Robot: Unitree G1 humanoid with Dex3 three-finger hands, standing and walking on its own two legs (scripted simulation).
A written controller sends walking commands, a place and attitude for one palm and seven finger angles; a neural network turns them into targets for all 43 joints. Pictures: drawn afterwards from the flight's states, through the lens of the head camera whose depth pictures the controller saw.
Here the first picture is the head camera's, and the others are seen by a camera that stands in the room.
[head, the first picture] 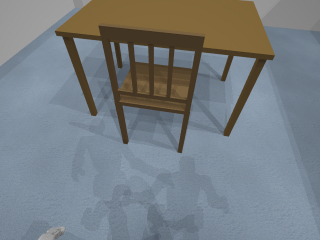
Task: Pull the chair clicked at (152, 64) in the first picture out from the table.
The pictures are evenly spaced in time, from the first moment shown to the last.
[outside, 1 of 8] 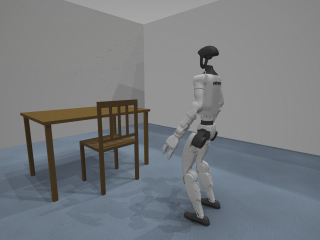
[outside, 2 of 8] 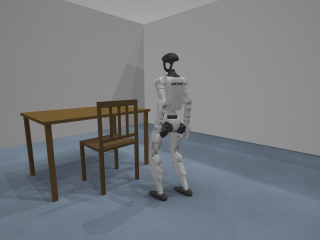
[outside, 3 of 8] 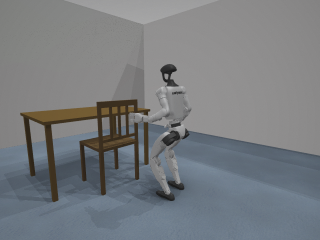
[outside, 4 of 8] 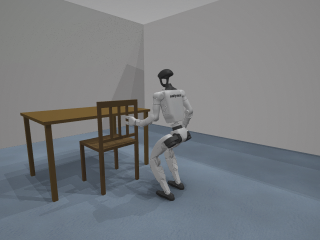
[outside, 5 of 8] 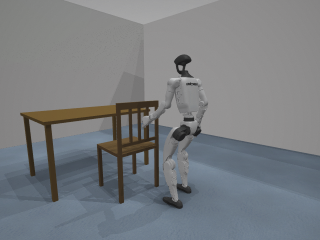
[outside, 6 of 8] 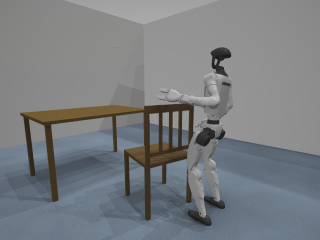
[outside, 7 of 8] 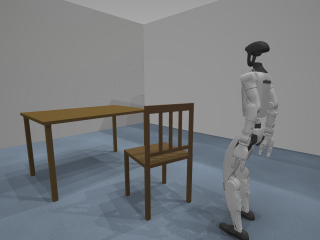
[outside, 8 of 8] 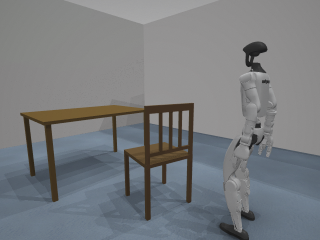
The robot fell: no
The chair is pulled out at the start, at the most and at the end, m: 0.00 0.62 0.62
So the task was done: yes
